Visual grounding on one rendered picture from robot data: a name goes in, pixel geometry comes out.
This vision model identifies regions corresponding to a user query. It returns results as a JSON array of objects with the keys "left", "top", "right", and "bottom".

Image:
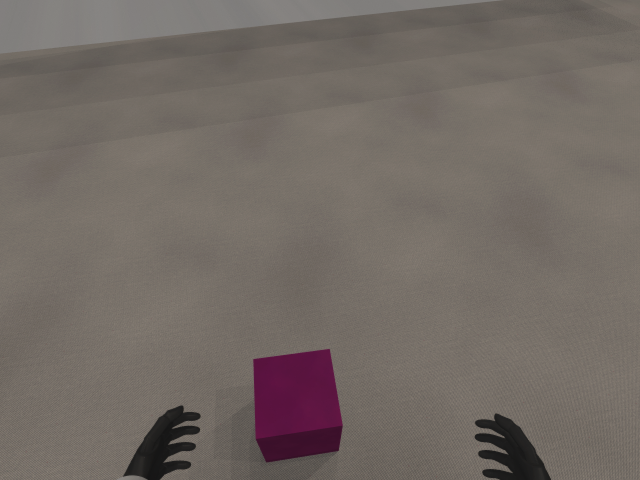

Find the robot right hand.
[{"left": 475, "top": 413, "right": 551, "bottom": 480}]

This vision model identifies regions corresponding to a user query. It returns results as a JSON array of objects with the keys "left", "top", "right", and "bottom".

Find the carton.
[{"left": 253, "top": 349, "right": 343, "bottom": 463}]

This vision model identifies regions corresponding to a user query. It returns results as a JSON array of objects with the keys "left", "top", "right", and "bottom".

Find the robot left hand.
[{"left": 123, "top": 405, "right": 201, "bottom": 480}]

